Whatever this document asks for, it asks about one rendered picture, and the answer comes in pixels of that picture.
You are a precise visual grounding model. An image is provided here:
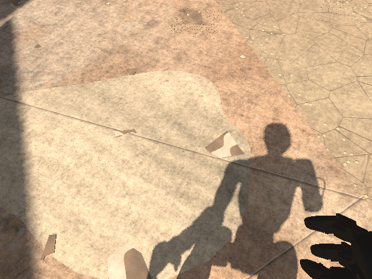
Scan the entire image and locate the robot right hand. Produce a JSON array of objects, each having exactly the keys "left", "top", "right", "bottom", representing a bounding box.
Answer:
[{"left": 300, "top": 213, "right": 372, "bottom": 279}]

